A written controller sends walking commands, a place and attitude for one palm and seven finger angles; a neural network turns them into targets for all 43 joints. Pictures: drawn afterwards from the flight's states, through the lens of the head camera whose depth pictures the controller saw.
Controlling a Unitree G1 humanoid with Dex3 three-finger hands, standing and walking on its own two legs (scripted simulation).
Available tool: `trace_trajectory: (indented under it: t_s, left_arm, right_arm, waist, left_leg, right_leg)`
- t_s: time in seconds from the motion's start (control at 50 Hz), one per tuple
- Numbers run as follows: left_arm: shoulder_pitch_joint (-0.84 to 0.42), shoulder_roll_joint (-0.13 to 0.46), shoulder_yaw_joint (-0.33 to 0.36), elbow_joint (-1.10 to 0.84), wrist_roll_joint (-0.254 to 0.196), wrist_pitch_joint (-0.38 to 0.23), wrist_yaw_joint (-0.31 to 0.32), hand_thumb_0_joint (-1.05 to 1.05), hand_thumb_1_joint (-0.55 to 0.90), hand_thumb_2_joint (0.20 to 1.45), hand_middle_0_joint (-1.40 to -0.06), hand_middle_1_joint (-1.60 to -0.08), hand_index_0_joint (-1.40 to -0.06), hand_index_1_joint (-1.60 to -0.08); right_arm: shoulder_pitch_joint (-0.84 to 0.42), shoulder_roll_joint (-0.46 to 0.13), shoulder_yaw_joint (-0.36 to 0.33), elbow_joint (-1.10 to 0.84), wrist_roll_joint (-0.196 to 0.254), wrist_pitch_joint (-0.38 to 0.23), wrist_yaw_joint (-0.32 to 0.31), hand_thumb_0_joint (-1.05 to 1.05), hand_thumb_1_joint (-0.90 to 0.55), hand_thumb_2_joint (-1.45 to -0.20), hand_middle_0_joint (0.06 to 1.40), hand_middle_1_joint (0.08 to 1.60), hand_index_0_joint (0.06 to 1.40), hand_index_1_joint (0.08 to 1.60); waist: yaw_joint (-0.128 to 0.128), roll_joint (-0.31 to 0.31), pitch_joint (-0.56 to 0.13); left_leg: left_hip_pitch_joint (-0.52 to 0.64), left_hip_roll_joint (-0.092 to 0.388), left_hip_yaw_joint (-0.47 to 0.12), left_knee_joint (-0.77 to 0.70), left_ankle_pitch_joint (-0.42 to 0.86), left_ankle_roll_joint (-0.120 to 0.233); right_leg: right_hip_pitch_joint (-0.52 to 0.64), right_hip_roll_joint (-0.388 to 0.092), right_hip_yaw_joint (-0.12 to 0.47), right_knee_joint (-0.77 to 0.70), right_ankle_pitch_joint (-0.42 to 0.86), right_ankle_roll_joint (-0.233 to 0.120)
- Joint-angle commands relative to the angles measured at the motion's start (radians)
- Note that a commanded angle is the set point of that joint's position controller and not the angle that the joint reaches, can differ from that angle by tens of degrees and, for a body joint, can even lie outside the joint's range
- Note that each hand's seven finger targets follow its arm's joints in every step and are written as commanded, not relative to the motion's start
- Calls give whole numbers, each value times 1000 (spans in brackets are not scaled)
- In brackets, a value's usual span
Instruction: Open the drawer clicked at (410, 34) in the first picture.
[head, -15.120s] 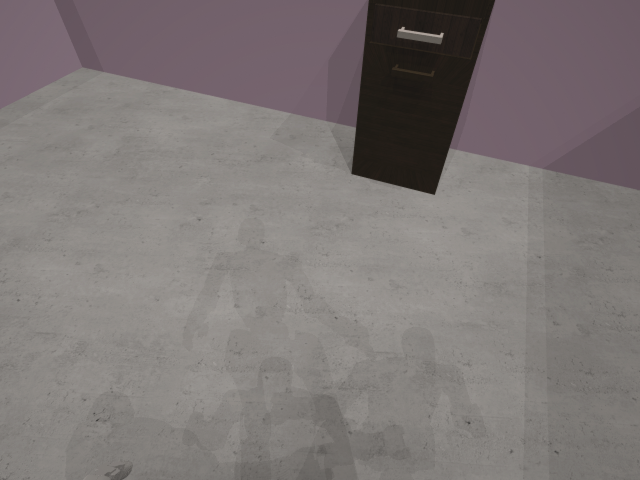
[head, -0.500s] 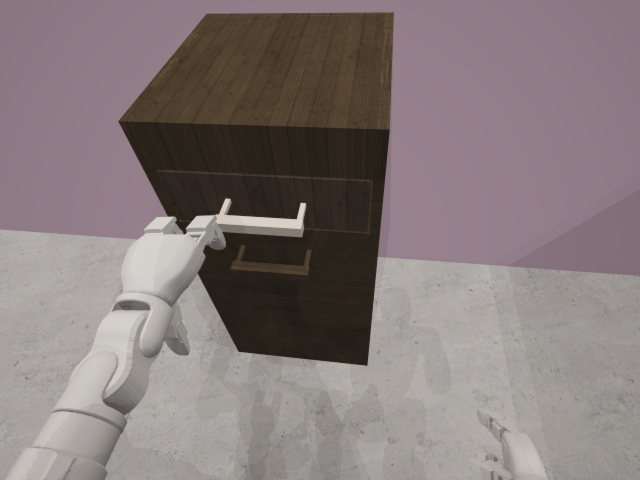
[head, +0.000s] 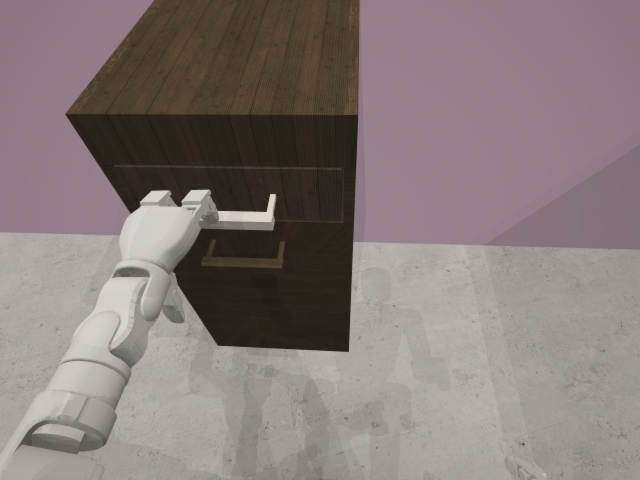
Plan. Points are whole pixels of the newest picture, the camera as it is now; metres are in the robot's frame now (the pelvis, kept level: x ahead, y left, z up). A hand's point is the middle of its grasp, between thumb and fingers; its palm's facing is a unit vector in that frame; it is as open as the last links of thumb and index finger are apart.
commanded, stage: move the hooked fingers above the handle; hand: left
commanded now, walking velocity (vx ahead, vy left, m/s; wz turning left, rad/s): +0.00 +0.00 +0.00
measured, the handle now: (229, 210) +0.53 +0.21 -0.03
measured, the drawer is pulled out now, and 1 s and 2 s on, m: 0.00 0.00 0.00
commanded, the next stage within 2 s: none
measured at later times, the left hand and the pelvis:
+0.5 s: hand (198, 226) +0.44 +0.22 +0.04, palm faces +0.00 -0.02 -1.00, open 13.8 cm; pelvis +0.00 +0.00 -0.01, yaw +0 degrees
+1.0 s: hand (203, 215) +0.48 +0.23 +0.02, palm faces -0.07 -0.02 -1.00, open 13.8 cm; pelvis +0.00 +0.02 -0.01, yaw -2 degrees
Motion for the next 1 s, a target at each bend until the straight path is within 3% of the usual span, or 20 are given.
trace_trajectory:
  t_s: [0.0, 0.02, 0.08, 0.14, 0.16, 0.24, 0.28, 0.32, 0.38, 0.48, 0.56, 0.62, 0.64, 0.68, 0.76, 0.8, 0.82, 0.84, 0.9, 0.98]
  left_arm:
    - [-385, 233, 136, -146, 7, 4, 90, 0, -500, 300, -300, -1200, -300, -1200]
    - [-366, 208, 115, -114, 6, 18, 92, 0, -500, 300, -300, -1200, -300, -1200]
    - [-376, 215, 110, -42, 12, 53, 83, 0, -500, 300, -300, -1200, -300, -1200]
    - [-437, 172, 55, -31, 14, 64, 66, 0, -500, 300, -300, -1200, -300, -1200]
    - [-464, 189, 68, -2, 15, 61, 63, 0, -500, 300, -300, -1200, -300, -1200]
    - [-584, 210, 72, -4, 26, 10, 68, 0, -500, 300, -300, -1200, -300, -1200]
    - [-631, 262, 119, -20, 38, -22, 92, 0, -500, 300, -300, -1200, -300, -1200]
    - [-624, 250, 120, 42, 44, -29, 115, 0, -500, 300, -300, -1200, -300, -1200]
    - [-665, 227, 98, 128, 57, -6, 149, 0, -500, 300, -300, -1200, -300, -1200]
    - [-687, 175, 51, 242, 55, 58, 151, 0, -500, 300, -300, -1200, -300, -1200]
    - [-732, 170, 43, 253, 43, 50, 117, 0, -500, 300, -300, -1200, -300, -1200]
    - [-769, 215, 71, 234, 52, 11, 115, 0, -500, 300, -300, -1200, -300, -1200]
    - [-782, 199, 60, 231, 54, -1, 120, 0, -500, 300, -300, -1200, -300, -1200]
    - [-800, 246, 101, 239, 66, -21, 143, 0, -500, 300, -300, -1200, -300, -1200]
    - [-833, 271, 126, 328, 91, 10, 205, 0, -500, 300, -300, -1200, -300, -1200]
    - [-864, 283, 128, 354, 94, 33, 224, 0, -500, 300, -300, -1200, -300, -1200]
    - [-844, 310, 150, 364, 95, 45, 228, 0, -500, 300, -300, -1200, -300, -1200]
    - [-821, 301, 141, 383, 92, 59, 224, 0, -500, 300, -300, -1200, -300, -1200]
    - [-832, 239, 82, 420, 76, 81, 189, 0, -500, 300, -300, -1200, -300, -1200]
    - [-849, 165, 21, 357, 53, 41, 129, 0, -500, 300, -300, -1200, -300, -1200]
  right_arm:
    - [-21, -111, -44, -115, 1, -38, 1, 0, -900, -900, 200, 300, 200, 300]
    - [-21, -110, -44, -116, 2, -37, 3, 0, -900, -900, 200, 300, 200, 300]
    - [-11, -122, -43, -114, 6, -29, 6, 0, -900, -900, 200, 300, 200, 300]
    - [-2, -123, -45, -119, 7, -23, 5, 0, -900, -900, 200, 300, 200, 300]
    - [3, -127, -45, -116, 7, -22, 2, 0, -900, -900, 200, 300, 200, 300]
    - [32, -122, -47, -107, 0, -22, -6, 0, -900, -900, 200, 300, 200, 300]
    - [48, -120, -52, -103, -6, -25, -9, 0, -900, -900, 200, 300, 200, 300]
    - [57, -115, -50, -93, -7, -26, -9, 0, -900, -900, 200, 300, 200, 300]
    - [73, -118, -49, -82, -5, -30, 1, 0, -900, -900, 200, 300, 200, 300]
    - [109, -128, -55, -76, -6, -27, 15, 0, -900, -900, 200, 300, 200, 300]
    - [134, -135, -61, -73, -11, -21, 12, 0, -900, -900, 200, 300, 200, 300]
    - [148, -138, -62, -65, -15, -18, 5, 0, -900, -900, 200, 300, 200, 300]
    - [150, -135, -62, -65, -17, -18, 5, 0, -900, -900, 200, 300, 200, 300]
    - [165, -135, -62, -55, -21, -20, 5, 0, -900, -900, 200, 300, 200, 300]
    - [184, -138, -58, -39, -24, -27, 11, 0, -900, -900, 200, 300, 200, 300]
    - [199, -143, -60, -32, -26, -31, 17, 0, -900, -900, 200, 300, 200, 300]
    - [201, -146, -61, -35, -28, -31, 19, 0, -900, -900, 200, 300, 200, 300]
    - [200, -145, -60, -39, -26, -27, 21, 0, -900, -900, 200, 300, 200, 300]
    - [215, -151, -62, -34, -22, -26, 23, 0, -900, -900, 200, 300, 200, 300]
    - [229, -152, -70, -36, -22, -27, 17, 0, -900, -900, 200, 300, 200, 300]
  waist:
    - [3, -11, -359]
    - [0, -24, -346]
    - [-7, -66, -339]
    - [-27, -69, -347]
    - [-36, -99, -332]
    - [-48, -61, -364]
    - [-42, -24, -417]
    - [-50, -29, -393]
    - [-63, -13, -351]
    - [-81, -49, -414]
    - [-99, -80, -456]
    - [-102, -65, -455]
    - [-104, -40, -445]
    - [-99, -3, -448]
    - [-111, -9, -418]
    - [-118, 2, -455]
    - [-104, 18, -485]
    - [-99, 23, -503]
    - [-127, -15, -491]
    - [-142, -16, -507]
  left_leg:
    - [77, -14, -31, -33, 343, 2]
    - [69, -14, -26, -33, 340, 3]
    - [34, -14, -20, -33, 336, 5]
    - [47, -13, -19, -31, 317, 10]
    - [31, -14, -22, -28, 302, 13]
    - [48, -16, -26, -15, 295, 18]
    - [60, -17, -31, -1, 315, 18]
    - [33, -19, -29, 10, 313, 16]
    - [-6, -16, -33, 12, 284, 9]
    - [-2, -13, -26, 28, 323, 10]
    - [7, -12, -31, 41, 344, 17]
    - [0, -10, -32, 44, 336, 19]
    - [0, -11, -33, 45, 327, 18]
    - [-8, -9, -37, 53, 344, 16]
    - [-59, -7, -39, 66, 330, 11]
    - [-56, -4, -38, 73, 324, 8]
    - [-51, -5, -33, 75, 342, 8]
    - [-46, -6, -32, 76, 358, 6]
    - [-38, 3, -31, 71, 348, 8]
    - [33, 13, -45, 71, 386, 13]
  right_leg:
    - [205, -7, 70, -31, 309, 3]
    - [203, -7, 68, -33, 314, 3]
    - [217, -7, 68, -30, 333, 7]
    - [200, -8, 66, -36, 316, 10]
    - [197, -7, 67, -41, 301, 12]
    - [177, -11, 74, -32, 298, 11]
    - [178, -9, 78, -17, 304, 8]
    - [159, -8, 77, -10, 314, 8]
    - [99, -3, 64, -1, 263, 4]
    - [107, 3, 55, 8, 309, 8]
    - [129, 4, 61, 6, 343, 13]
    - [123, 2, 71, 10, 344, 14]
    - [103, 2, 71, 9, 328, 13]
    - [86, 5, 71, 21, 325, 7]
    - [31, 12, 56, 37, 289, 4]
    - [24, 14, 54, 46, 279, 6]
    - [43, 14, 56, 50, 296, 5]
    - [55, 16, 56, 53, 311, 5]
    - [49, 18, 52, 36, 311, 13]
    - [34, 19, 55, 18, 312, 16]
